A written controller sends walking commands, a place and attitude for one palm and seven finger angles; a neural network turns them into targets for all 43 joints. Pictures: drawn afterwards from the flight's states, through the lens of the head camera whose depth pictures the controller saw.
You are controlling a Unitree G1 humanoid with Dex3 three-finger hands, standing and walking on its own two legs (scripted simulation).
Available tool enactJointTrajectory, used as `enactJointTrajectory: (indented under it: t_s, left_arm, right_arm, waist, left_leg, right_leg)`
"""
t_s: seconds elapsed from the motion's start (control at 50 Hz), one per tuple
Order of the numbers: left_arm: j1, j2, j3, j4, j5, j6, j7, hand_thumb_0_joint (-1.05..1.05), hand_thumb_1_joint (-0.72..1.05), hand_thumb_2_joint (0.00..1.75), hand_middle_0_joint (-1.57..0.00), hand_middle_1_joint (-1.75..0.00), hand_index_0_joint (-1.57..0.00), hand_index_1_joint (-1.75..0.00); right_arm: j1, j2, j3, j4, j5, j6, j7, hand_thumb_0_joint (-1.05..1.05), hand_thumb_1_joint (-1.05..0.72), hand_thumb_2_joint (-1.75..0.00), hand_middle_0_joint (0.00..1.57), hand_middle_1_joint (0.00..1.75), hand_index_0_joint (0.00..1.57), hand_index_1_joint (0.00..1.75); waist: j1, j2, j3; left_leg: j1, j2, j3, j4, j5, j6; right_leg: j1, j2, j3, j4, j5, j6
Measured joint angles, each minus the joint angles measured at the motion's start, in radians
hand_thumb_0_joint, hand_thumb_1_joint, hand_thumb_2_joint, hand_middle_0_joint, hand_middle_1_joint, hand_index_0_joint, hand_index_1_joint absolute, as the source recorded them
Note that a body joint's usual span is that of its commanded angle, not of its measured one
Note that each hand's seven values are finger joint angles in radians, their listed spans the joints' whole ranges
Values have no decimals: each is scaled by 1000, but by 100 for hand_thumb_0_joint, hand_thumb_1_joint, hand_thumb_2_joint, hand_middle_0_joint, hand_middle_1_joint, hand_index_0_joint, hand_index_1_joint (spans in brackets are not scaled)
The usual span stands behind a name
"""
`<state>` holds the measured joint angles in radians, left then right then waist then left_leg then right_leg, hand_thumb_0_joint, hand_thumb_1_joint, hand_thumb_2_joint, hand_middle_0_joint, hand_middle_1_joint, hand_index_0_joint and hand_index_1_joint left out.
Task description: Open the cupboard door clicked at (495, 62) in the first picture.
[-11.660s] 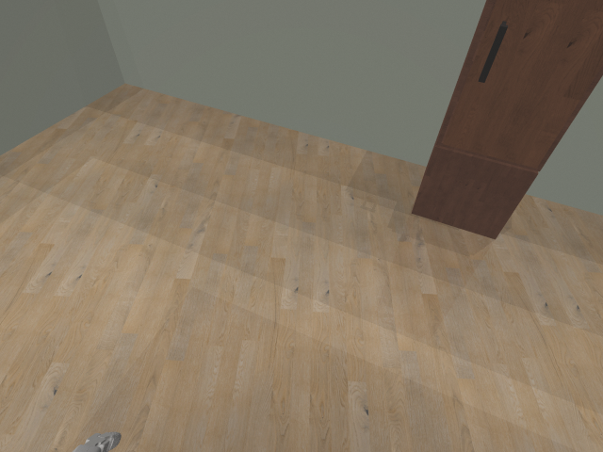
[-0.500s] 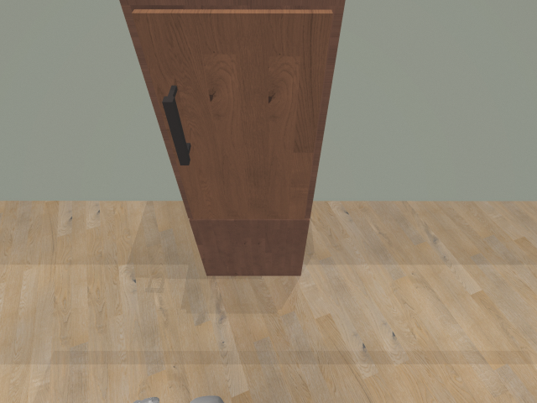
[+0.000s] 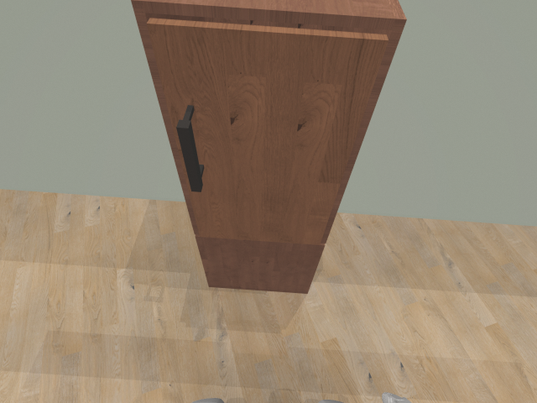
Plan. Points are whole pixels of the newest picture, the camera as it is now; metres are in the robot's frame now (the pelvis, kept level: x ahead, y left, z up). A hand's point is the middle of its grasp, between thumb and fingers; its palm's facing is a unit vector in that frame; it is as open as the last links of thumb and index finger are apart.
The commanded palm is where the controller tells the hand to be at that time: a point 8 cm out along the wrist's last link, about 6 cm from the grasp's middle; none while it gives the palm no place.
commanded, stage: come to a stop and stand still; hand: left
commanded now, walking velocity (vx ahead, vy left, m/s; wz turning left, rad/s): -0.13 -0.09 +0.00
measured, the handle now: (193, 151) +0.53 +0.19 +0.03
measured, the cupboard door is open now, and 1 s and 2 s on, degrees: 0 0 0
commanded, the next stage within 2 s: look again from close up in 1.32 s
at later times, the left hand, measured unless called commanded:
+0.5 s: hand out of the picture -0.01 +0.10 -0.14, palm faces +0.09 -0.96 -0.28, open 7.3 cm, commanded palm none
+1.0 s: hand out of the picture -0.04 +0.17 -0.18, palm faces +0.08 -0.98 -0.19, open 7.4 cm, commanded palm none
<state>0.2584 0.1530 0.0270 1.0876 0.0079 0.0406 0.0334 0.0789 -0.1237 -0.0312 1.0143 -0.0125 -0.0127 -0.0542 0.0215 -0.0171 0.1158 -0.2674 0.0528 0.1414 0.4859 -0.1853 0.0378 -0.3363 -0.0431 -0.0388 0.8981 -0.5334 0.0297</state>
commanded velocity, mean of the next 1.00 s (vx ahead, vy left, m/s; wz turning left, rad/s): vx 0.04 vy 0.09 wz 0.00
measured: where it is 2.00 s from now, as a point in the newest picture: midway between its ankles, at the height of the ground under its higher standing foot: outside the picture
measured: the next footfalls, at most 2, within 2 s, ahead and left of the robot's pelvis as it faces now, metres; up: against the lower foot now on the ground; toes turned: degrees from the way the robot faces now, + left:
right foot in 0.22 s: -0.01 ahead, -0.13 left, +0.00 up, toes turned -2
left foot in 0.78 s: -0.01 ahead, +0.09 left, +0.00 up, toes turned +3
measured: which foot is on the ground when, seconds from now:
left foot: down 0.00-0.22, up 0.24-0.76, down 0.78-1.00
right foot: up 0.00-0.20, down 0.22-1.00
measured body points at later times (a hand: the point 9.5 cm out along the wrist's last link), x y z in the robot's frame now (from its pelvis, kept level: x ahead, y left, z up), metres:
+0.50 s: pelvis -0.04 -0.09 +0.01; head -0.02 -0.12 +0.46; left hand -0.01 +0.15 -0.12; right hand -0.03 -0.33 -0.16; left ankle -0.09 +0.08 -0.66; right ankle -0.01 -0.18 -0.74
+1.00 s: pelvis -0.04 -0.01 +0.00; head -0.03 +0.00 +0.45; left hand -0.04 +0.22 -0.16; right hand +0.01 -0.24 -0.15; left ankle -0.08 +0.09 -0.74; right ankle -0.05 -0.13 -0.74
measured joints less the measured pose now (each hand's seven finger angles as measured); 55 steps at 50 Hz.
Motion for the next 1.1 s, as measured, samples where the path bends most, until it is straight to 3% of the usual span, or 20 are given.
enactJointTrajectory:
  t_s: [0.1, 0.16, 0.2, 0.24, 0.28, 0.36, 0.44, 0.56, 0.7, 0.76, 0.84, 0.92, 1.0, 1.1]
  left_arm:
    - [-47, 45, 35, -64, 3, 17, 0, 1, 91, 90, -20, -30, -20, -30]
    - [-56, 59, 40, -88, 4, 12, -2, 1, 91, 90, -20, -30, -20, -30]
    - [-44, 64, 36, -100, 7, -5, -4, 1, 91, 90, -20, -30, -20, -30]
    - [-32, 57, 27, -95, 16, -19, -1, 0, 91, 90, -20, -30, -19, -30]
    - [-19, 33, 10, -90, 19, -12, -7, 0, 91, 90, -20, -30, -20, -30]
    - [12, -3, -2, -84, 15, -10, -12, 1, 90, 90, -20, -30, -20, -30]
    - [11, -12, -1, -87, 12, -20, -9, 1, 91, 90, -20, -30, -20, -30]
    - [21, -9, 6, -89, 14, -43, -4, 1, 91, 90, -20, -30, -20, -30]
    - [49, 7, 13, -45, 24, -26, -8, 1, 90, 90, -20, -30, -20, -30]
    - [62, 18, 15, -20, 16, -10, -9, 1, 90, 90, -20, -30, -20, -30]
    - [53, 44, 20, 10, 10, 13, -8, 1, 90, 90, -20, -30, -20, -30]
    - [35, 42, 10, 18, 12, 4, -13, 1, 91, 90, -20, -30, -20, -30]
    - [9, 27, -4, 15, 5, -19, -12, 1, 91, 90, -20, -30, -20, -30]
    - [-15, -3, -20, 33, 3, -42, 2, 1, 92, 90, -20, -30, -20, -30]
  right_arm:
    - [1, -29, -19, -2, -10, 31, 10, -2, -93, -90, 21, 30, 21, 30]
    - [19, -54, -31, 6, -16, 48, 20, -1, -93, -90, 21, 30, 21, 30]
    - [38, -68, -37, 8, -14, 56, 28, 0, -92, -90, 21, 30, 21, 30]
    - [54, -82, -43, 10, -7, 69, 34, 0, -92, -90, 20, 30, 20, 30]
    - [78, -100, -49, 11, -6, 86, 43, 0, -92, -90, 20, 30, 20, 30]
    - [122, -113, -50, 21, -13, 89, 57, 0, -92, -90, 20, 30, 20, 30]
    - [177, -112, -46, 28, -16, 76, 62, 1, -91, -90, 20, 30, 20, 30]
    - [218, -111, -38, 56, -17, 89, 58, 1, -91, -90, 20, 30, 20, 30]
    - [164, -92, -23, 34, -4, 66, 53, 1, -91, -90, 20, 30, 20, 30]
    - [149, -79, -11, 15, 0, 36, 48, 1, -91, -90, 20, 30, 20, 30]
    - [144, -30, 3, 19, -9, 22, 33, 0, -92, -90, 20, 30, 20, 30]
    - [152, -24, 12, 36, -9, 16, 17, 0, -94, -90, 20, 30, 20, 30]
    - [152, -23, 19, 54, -5, 4, 10, 0, -94, -90, 20, 30, 20, 30]
    - [154, -42, 13, 86, 4, 1, 8, 1, -95, -90, 20, 30, 20, 30]
  waist:
    - [-3, 10, 5]
    - [-6, 25, -15]
    - [-8, 31, -39]
    - [-6, 40, -56]
    - [-10, 65, -73]
    - [-7, 60, -104]
    - [-10, 45, -102]
    - [11, 40, -89]
    - [34, 13, -75]
    - [29, 15, -86]
    - [18, -28, -99]
    - [12, -36, -113]
    - [7, -35, -100]
    - [-15, 28, -86]
  left_leg:
    - [-21, 29, -7, 3, 22, -29]
    - [-40, 46, -17, 31, 21, -53]
    - [-65, 51, -23, 76, 7, -69]
    - [-101, 41, -48, 162, -113, -75]
    - [-131, 13, -100, 262, -220, -67]
    - [-170, -41, -127, 457, -170, -62]
    - [-157, -52, -133, 522, -113, -80]
    - [-101, -41, -141, 459, -160, -99]
    - [-9, -36, -115, 195, -208, -78]
    - [71, -28, -104, 7, -116, -65]
    - [89, -47, -101, -6, -117, -33]
    - [123, -67, -94, -67, -88, -17]
    - [128, -96, -81, -69, -94, -8]
    - [138, -73, -85, -54, -115, -10]
  right_leg:
    - [-86, 6, 25, 101, 46, 6]
    - [-36, -9, 7, -27, 90, 0]
    - [37, -20, -6, -188, 167, -1]
    - [47, -22, -9, -228, 209, -41]
    - [51, -15, -19, -231, 202, -49]
    - [71, -21, -6, -344, 266, -51]
    - [85, -28, -18, -434, 321, -60]
    - [86, -37, -45, -476, 348, -59]
    - [72, -53, -35, -468, 359, -29]
    - [48, -42, -35, -417, 339, -6]
    - [9, -39, -10, -279, 186, -8]
    - [10, -29, -7, -190, 155, -9]
    - [91, -26, -8, -341, 238, -2]
    - [145, 0, -18, -423, 256, -20]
